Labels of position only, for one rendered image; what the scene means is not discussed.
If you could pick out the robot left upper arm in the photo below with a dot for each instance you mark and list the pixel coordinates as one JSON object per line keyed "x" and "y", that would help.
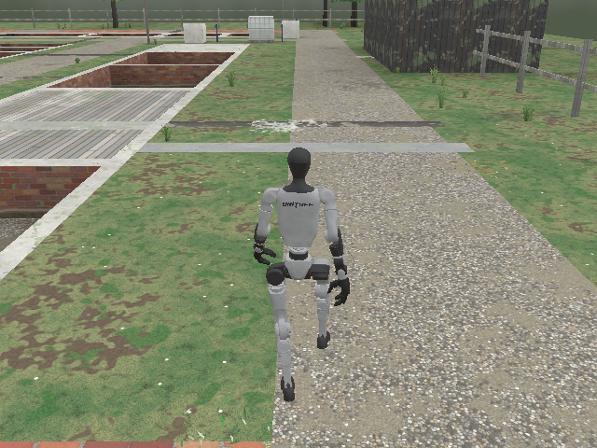
{"x": 265, "y": 210}

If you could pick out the robot right upper arm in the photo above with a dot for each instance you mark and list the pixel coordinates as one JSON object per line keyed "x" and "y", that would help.
{"x": 327, "y": 197}

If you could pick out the robot left hand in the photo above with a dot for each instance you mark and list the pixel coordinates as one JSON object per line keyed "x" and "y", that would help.
{"x": 267, "y": 252}

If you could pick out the robot left forearm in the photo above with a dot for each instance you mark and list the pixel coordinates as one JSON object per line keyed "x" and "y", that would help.
{"x": 259, "y": 242}

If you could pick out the robot right hand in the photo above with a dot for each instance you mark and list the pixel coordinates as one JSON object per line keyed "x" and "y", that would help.
{"x": 345, "y": 290}

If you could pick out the right robot shin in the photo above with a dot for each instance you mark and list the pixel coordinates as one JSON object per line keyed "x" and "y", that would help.
{"x": 323, "y": 312}

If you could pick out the robot right thigh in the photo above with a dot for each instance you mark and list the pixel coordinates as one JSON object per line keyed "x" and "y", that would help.
{"x": 320, "y": 271}

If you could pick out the robot right forearm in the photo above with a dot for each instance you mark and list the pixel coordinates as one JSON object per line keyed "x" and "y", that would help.
{"x": 338, "y": 258}

